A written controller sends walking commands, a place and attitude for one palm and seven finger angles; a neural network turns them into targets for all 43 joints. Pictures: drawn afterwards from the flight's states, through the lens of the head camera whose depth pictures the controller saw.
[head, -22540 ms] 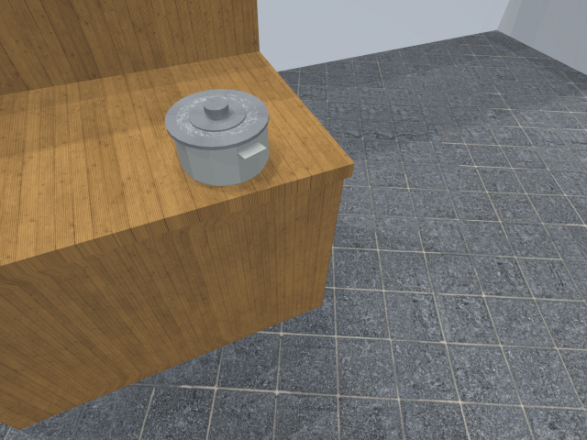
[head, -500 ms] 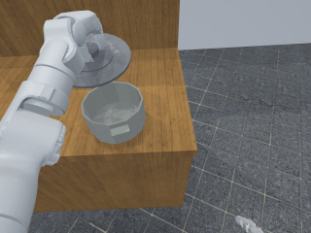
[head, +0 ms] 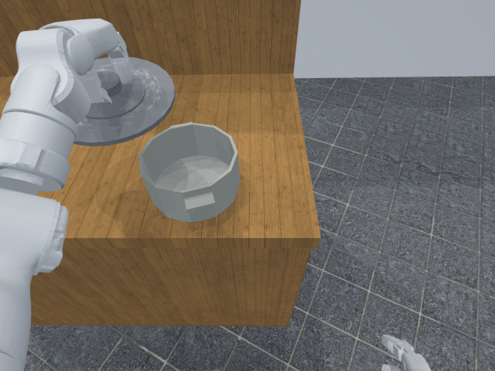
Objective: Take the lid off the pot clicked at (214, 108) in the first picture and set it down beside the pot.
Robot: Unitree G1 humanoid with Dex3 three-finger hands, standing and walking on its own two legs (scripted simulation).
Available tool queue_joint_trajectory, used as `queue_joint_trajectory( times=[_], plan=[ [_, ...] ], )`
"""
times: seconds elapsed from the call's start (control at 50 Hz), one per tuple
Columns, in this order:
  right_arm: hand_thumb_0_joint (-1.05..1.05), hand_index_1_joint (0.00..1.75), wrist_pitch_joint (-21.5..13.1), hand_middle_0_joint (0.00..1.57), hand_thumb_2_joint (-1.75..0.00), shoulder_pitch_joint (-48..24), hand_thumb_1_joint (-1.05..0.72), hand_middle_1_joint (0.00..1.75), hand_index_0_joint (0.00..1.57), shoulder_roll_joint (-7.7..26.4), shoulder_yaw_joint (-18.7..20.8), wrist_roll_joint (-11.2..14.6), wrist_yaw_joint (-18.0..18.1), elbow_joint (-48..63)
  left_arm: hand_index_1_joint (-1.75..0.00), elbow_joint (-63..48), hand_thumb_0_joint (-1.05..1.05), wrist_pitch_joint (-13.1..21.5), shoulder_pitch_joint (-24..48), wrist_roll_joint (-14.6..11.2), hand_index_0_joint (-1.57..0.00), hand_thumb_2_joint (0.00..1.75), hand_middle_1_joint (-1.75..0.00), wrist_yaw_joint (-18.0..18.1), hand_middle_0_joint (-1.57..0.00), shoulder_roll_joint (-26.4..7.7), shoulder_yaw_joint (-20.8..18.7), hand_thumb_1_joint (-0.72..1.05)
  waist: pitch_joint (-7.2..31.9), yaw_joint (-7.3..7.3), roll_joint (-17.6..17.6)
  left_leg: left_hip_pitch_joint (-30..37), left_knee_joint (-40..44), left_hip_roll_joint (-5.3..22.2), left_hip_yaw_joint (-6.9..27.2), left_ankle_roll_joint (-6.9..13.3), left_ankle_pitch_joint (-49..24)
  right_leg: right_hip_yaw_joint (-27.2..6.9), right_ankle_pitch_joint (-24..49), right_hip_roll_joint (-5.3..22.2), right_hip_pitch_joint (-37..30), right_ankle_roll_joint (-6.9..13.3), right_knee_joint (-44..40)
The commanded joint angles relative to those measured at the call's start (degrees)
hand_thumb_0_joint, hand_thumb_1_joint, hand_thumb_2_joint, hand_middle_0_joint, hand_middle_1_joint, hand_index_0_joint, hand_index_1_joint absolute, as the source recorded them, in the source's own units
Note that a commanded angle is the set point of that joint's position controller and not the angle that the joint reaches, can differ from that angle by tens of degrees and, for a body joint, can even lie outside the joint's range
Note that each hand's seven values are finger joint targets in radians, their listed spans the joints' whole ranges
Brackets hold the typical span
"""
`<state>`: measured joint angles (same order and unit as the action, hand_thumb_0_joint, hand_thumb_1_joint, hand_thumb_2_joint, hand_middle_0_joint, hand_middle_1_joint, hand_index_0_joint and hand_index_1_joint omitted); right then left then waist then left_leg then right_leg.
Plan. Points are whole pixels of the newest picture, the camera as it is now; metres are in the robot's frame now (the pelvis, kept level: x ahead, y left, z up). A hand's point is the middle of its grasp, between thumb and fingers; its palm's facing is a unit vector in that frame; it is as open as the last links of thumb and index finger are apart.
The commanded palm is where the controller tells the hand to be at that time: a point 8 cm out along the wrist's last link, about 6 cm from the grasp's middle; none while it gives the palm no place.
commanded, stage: move the lid sideways beside the pot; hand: left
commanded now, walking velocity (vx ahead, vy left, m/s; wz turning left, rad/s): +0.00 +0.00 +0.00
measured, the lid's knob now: (104, 84) +0.49 +0.23 +0.22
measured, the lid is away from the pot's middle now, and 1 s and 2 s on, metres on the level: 0.10 0.22 0.23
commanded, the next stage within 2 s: lower the lid onto the table in 1.28 s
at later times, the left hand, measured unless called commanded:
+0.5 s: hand (71, 78) +0.47 +0.26 +0.25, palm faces -0.25 -0.04 -0.97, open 7.8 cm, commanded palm +0.46 +0.27 +0.32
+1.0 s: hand (14, 90) +0.44 +0.34 +0.24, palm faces -0.26 -0.06 -0.96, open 7.8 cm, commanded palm +0.45 +0.33 +0.32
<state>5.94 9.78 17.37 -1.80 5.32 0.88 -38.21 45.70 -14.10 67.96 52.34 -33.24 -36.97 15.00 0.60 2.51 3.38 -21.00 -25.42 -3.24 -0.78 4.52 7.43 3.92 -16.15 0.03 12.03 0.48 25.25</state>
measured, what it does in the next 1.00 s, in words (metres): stands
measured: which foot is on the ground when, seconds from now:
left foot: down 0.00-1.00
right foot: down 0.00-1.00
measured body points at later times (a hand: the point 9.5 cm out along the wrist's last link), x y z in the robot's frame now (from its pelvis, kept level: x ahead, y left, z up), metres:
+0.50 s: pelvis +0.00 +0.01 +0.00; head +0.04 +0.00 +0.45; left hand +0.48 +0.26 +0.30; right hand +0.09 -0.26 -0.12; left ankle +0.06 +0.07 -0.74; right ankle -0.04 -0.12 -0.74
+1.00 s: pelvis +0.00 +0.01 +0.00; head +0.05 +0.01 +0.45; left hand +0.45 +0.34 +0.30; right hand +0.11 -0.26 -0.12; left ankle +0.06 +0.07 -0.74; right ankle -0.04 -0.12 -0.74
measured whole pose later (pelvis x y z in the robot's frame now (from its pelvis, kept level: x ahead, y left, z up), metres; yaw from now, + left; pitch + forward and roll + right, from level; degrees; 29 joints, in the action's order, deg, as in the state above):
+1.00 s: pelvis +0.00 +0.01 +0.00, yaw +0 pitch +6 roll -2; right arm 8.4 11.4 17.6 -2.2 6.2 2.4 -37.7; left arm 51.8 -5.1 68.5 54.9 -34.1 -49.5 8.3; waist 0.0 2.4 2.8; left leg -24.6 -26.6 -3.1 -0.5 5.3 7.6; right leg 4.1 -15.0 -0.3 14.3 -0.1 23.8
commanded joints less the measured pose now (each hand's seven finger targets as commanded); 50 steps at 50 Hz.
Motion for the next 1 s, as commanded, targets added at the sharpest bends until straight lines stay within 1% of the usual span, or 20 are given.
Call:
queue_joint_trajectory(
  times=[0.0,0.04,0.06,0.1,0.14,0.24,0.26,0.32,0.34,0.36,0.44,0.5,0.54,0.6,0.64,0.7,0.74,0.8,0.84,0.98],
  plan=[
    [0.0,0.3,-2.06,0.2,-0.9,-2.71,-0.9,0.3,0.2,7.4,2.64,0.17,0.39,6.47,-1.01,-15.08,0.0,1.55,40.09,1.7,-0.85,1.01,-1.03,3.42,-0.85,-14.83,-5.78,0.62,25.97,1.11,1.02,26.78,-0.61,0.81,6.08,0.5,-10.89,-1.26,12.59,-2.15,7.84,2.52,-3.57],
    [0.0,0.3,-2.24,0.2,-0.9,-2.27,-0.9,0.3,0.2,7.62,2.8,0.19,0.64,6.19,-1.01,-13.63,0.0,1.97,37.91,0.37,-0.85,1.01,-1.03,3.0,-0.85,-12.1,-4.27,0.62,24.56,1.3,1.55,26.66,-0.52,0.97,6.22,0.63,-10.06,-0.94,11.54,-2.15,8.98,2.69,-4.39],
    [0.0,0.3,-1.97,0.2,-0.9,-1.8,-0.9,0.3,0.2,7.84,2.74,0.18,0.66,5.43,-1.01,-11.98,0.0,2.1,37.98,1.11,-0.85,1.01,-1.03,3.31,-0.85,-16.34,-7.29,0.62,24.12,0.92,-0.3,25.48,-0.23,1.1,6.36,0.42,-8.54,-0.94,10.73,-2.28,8.52,2.54,-3.92],
    [0.0,0.3,-1.88,0.2,-0.9,-1.63,-0.9,0.3,0.2,7.86,2.51,0.32,0.86,5.22,-1.01,-10.86,0.0,2.72,39.56,1.04,-0.85,1.01,-1.03,3.08,-0.85,-16.93,-7.0,0.62,24.37,1.05,-0.93,24.28,0.13,0.76,5.86,0.66,-6.79,-1.0,10.89,-2.16,7.37,2.42,-4.02],
    [0.0,0.3,-1.95,0.2,-0.9,-1.64,-0.9,0.3,0.2,8.15,2.51,0.34,1.01,4.99,-1.01,-9.37,0.0,2.94,39.0,0.18,-0.85,1.01,-1.03,2.82,-0.85,-13.71,-4.46,0.62,23.17,1.47,0.63,24.35,0.37,0.95,6.15,0.54,-6.33,-0.62,9.74,-2.06,8.9,2.63,-4.58],
    [0.0,0.3,-2.41,0.2,-0.9,-0.51,-0.9,0.3,0.2,8.41,2.56,0.15,1.22,4.41,-1.01,-10.0,0.0,4.5,41.11,0.59,-0.85,1.01,-1.03,3.24,-0.85,-14.41,-4.35,0.62,24.04,1.6,3.06,25.54,0.69,1.3,6.98,0.08,-5.16,-0.44,7.48,-2.26,9.97,2.94,-4.69],
    [0.0,0.3,-2.52,0.2,-0.9,0.03,-0.9,0.3,0.2,8.3,2.74,-0.08,1.14,4.18,-1.01,-10.83,0.0,4.9,42.07,1.71,-0.85,1.01,-1.03,3.78,-0.85,-18.83,-7.86,0.62,25.82,0.92,2.48,26.29,0.57,1.5,7.19,-0.07,-5.18,-0.68,7.2,-2.41,9.32,2.83,-4.06],
    [0.0,0.3,-2.2,0.2,-0.9,0.47,-0.9,0.3,0.2,8.42,2.51,0.01,1.53,4.06,-1.01,-5.99,0.0,5.48,40.29,1.98,-0.85,1.01,-1.03,3.42,-0.85,-19.7,-8.04,0.62,24.1,1.17,0.69,23.4,0.58,1.12,6.36,0.52,-4.26,-0.77,7.87,-2.37,8.34,2.7,-4.61],
    [0.0,0.3,-2.16,0.2,-0.9,0.94,-0.9,0.3,0.2,8.7,2.67,0.14,1.57,4.16,-1.01,-5.22,0.0,5.43,38.72,1.14,-0.85,1.01,-1.03,3.35,-0.85,-17.18,-6.44,0.62,23.44,1.5,1.07,23.38,0.71,1.29,6.58,0.41,-5.28,-0.59,8.28,-2.19,8.93,2.82,-5.03],
    [0.0,0.3,-2.09,0.2,-0.9,1.48,-0.9,0.3,0.2,8.83,2.81,0.08,1.34,3.75,-1.01,-6.76,0.0,5.59,40.14,2.31,-0.85,1.01,-1.03,3.84,-0.85,-21.56,-9.55,0.62,24.79,0.77,0.34,23.89,0.52,1.57,6.66,0.18,-6.49,-0.63,9.15,-2.35,7.86,2.73,-4.11],
    [0.0,0.3,-2.06,0.2,-0.9,1.81,-0.9,0.3,0.2,9.12,3.09,-0.12,1.34,4.83,-1.01,-7.96,0.0,6.61,39.5,2.41,-0.85,1.01,-1.03,3.64,-0.85,-20.51,-8.55,0.62,26.15,1.15,4.28,25.96,-0.55,1.62,6.81,0.08,-12.94,-0.6,11.48,-2.41,8.63,3.07,-4.4],
    [0.0,0.3,-1.41,0.2,-0.9,2.46,-0.9,0.3,0.2,9.03,2.99,-0.03,1.31,4.9,-1.01,-4.78,0.0,7.1,36.39,3.54,-0.85,1.01,-1.03,3.71,-0.85,-26.16,-12.64,0.62,25.56,0.52,1.37,23.76,-0.67,1.43,6.07,0.38,-12.99,-0.82,12.67,-2.6,6.96,2.79,-4.01],
    [0.0,0.3,-0.96,0.2,-0.9,2.62,-0.9,0.3,0.2,9.35,3.22,0.24,1.18,5.29,-1.01,-4.58,0.0,6.95,35.14,2.68,-0.85,1.01,-1.03,3.14,-0.85,-22.5,-9.98,0.62,24.44,0.81,2.51,23.93,-0.66,1.83,6.15,0.33,-15.13,-0.41,12.9,-2.48,8.18,2.85,-4.54],
    [0.0,0.3,-0.62,0.2,-0.9,2.62,-0.9,0.3,0.2,9.23,3.42,0.03,1.13,6.03,-1.01,-9.44,0.0,7.64,37.5,4.24,-0.85,1.01,-1.03,3.68,-0.85,-28.07,-13.56,0.62,28.71,0.44,3.91,26.93,-1.75,1.94,6.34,0.34,-19.09,-0.85,13.79,-2.77,7.76,2.79,-3.63],
    [0.0,0.3,-0.54,0.2,-0.9,3.21,-0.9,0.3,0.2,9.26,3.65,0.1,1.18,6.0,-1.01,-10.35,0.0,7.83,36.12,3.25,-0.85,1.01,-1.03,3.25,-0.85,-24.25,-10.9,0.62,28.25,1.13,5.74,28.77,-2.23,2.46,6.87,0.06,-22.33,-0.22,13.45,-2.92,9.91,2.75,-4.38],
    [0.0,0.3,-0.26,0.2,-0.9,3.41,-0.9,0.3,0.2,9.44,3.75,0.05,1.24,6.18,-1.01,-11.33,0.0,8.31,34.67,3.76,-0.85,1.01,-1.03,3.44,-0.85,-31.55,-16.73,0.62,30.03,0.34,4.3,28.96,-2.61,2.3,6.53,0.55,-21.32,-0.79,13.41,-3.08,8.74,2.62,-4.05],
    [0.0,0.3,0.12,0.2,-0.9,3.11,-0.9,0.3,0.2,9.5,3.66,0.22,1.29,6.39,-1.01,-11.03,0.0,8.51,32.92,2.57,-0.85,1.01,-1.03,2.92,-0.85,-28.45,-14.43,0.62,29.01,0.73,5.69,28.56,-2.79,2.33,6.42,0.46,-24.06,-0.42,14.76,-2.91,9.22,2.66,-4.4],
    [0.0,0.3,0.64,0.2,-0.9,2.75,-0.9,0.3,0.2,9.45,3.57,0.4,1.27,6.32,-1.01,-10.95,0.0,8.59,32.78,3.18,-0.85,1.01,-1.03,2.88,-0.85,-31.54,-16.36,0.62,27.93,0.57,4.32,27.95,-2.79,2.36,6.2,0.57,-21.54,-0.47,13.39,-3.08,9.68,2.4,-4.22],
    [0.0,0.3,1.02,0.2,-0.9,2.95,-0.9,0.3,0.2,9.72,3.34,0.72,1.41,5.99,-1.01,-8.16,0.0,8.57,31.33,2.37,-0.85,1.01,-1.03,2.4,-0.85,-27.98,-13.23,0.62,25.49,1.07,5.66,26.84,-2.28,2.52,6.11,0.35,-20.62,0.11,12.38,-3.03,10.73,2.53,-4.75],
    [0.0,0.3,1.16,0.2,-0.9,3.02,-0.9,0.3,0.2,9.72,2.57,0.89,2.5,4.73,-1.01,-4.84,0.0,10.18,35.24,3.14,-0.85,1.01,-1.03,2.41,-0.85,-29.84,-12.27,0.62,23.41,1.7,4.66,25.18,-0.88,2.44,6.0,0.76,-9.56,0.21,6.89,-3.42,11.76,2.47,-5.47]
  ],
)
